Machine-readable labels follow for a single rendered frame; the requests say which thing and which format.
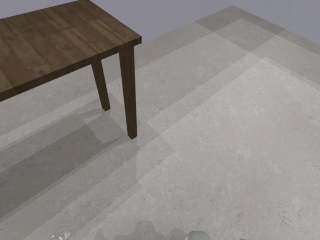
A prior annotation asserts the table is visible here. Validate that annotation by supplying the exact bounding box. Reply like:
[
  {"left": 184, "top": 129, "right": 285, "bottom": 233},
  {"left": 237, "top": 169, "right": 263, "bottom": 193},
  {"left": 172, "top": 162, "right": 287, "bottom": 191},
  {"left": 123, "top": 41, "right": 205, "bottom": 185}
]
[{"left": 0, "top": 0, "right": 142, "bottom": 139}]

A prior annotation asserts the robot left hand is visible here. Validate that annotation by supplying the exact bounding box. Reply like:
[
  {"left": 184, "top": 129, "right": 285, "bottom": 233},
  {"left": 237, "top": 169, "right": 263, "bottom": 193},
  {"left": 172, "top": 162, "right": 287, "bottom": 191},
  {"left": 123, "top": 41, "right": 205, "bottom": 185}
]
[{"left": 48, "top": 230, "right": 71, "bottom": 240}]

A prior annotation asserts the right robot thigh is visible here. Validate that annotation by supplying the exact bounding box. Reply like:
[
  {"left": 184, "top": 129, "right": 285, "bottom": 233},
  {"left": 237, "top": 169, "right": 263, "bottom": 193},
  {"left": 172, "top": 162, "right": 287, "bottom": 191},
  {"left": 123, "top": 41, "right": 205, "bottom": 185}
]
[{"left": 184, "top": 230, "right": 213, "bottom": 240}]

